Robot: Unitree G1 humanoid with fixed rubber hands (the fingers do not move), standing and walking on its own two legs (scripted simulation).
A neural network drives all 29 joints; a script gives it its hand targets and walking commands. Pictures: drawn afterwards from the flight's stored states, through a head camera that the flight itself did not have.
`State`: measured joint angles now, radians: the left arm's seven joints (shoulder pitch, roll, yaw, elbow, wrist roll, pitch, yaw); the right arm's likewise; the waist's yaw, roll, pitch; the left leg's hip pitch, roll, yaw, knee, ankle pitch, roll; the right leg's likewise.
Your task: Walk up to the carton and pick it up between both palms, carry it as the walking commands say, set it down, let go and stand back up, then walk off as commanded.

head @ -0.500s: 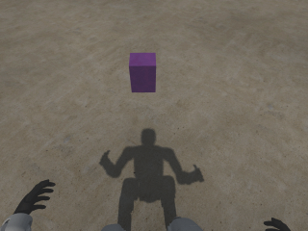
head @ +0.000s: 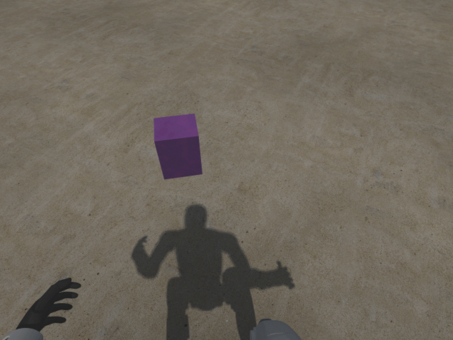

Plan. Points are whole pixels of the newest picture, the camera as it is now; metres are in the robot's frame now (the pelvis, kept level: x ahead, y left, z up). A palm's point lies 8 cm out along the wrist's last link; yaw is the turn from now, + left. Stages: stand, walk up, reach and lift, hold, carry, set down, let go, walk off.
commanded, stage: walk up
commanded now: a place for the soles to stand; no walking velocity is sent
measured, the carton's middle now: (179, 147) +1.16 +0.20 -0.59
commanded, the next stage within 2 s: none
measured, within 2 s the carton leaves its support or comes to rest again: neither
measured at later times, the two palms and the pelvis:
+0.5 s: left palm (35, 278) +0.26 +0.36 -0.06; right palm (346, 204) +0.37 -0.28 -0.03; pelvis +0.20 +0.03 +0.00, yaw +6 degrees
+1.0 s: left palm (45, 212) +0.40 +0.38 -0.05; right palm (308, 141) +0.58 -0.25 -0.04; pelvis +0.40 +0.04 +0.00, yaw +8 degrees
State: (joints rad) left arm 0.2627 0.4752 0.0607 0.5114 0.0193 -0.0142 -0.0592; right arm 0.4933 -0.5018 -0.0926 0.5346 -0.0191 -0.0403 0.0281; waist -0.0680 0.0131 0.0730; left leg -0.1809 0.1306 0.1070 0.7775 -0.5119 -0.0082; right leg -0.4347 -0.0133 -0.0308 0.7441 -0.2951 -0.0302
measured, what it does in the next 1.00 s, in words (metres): walks ahead: left foot, then right foot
